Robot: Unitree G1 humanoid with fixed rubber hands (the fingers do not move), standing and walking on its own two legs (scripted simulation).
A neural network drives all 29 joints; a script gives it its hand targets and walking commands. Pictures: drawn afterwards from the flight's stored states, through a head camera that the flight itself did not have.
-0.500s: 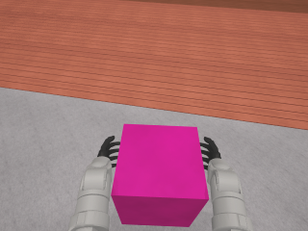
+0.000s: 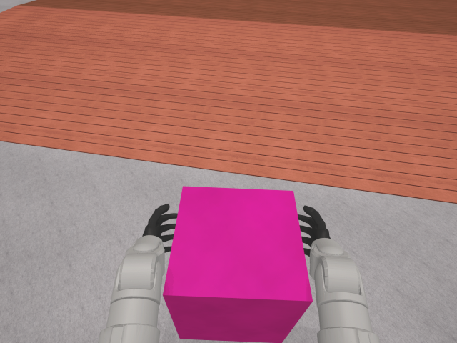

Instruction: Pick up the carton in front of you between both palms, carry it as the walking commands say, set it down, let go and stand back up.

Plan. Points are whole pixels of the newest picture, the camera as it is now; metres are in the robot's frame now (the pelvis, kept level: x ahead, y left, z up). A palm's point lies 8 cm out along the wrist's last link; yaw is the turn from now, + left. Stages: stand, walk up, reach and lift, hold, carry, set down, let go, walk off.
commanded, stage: hold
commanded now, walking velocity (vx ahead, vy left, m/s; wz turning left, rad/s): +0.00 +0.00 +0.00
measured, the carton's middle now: (234, 267) +0.28 +0.00 -0.02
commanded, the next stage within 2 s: carry in 0.76 s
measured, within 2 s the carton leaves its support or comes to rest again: neither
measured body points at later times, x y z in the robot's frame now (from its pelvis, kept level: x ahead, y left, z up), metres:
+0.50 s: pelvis -0.01 +0.00 +0.00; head -0.06 +0.00 +0.45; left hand +0.29 +0.15 +0.04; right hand +0.29 -0.15 +0.04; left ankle +0.01 +0.13 -0.75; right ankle +0.00 -0.13 -0.75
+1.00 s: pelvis +0.04 -0.01 -0.02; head -0.01 -0.02 +0.43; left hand +0.33 +0.14 +0.06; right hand +0.33 -0.17 +0.06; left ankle +0.01 +0.13 -0.75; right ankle +0.00 -0.14 -0.75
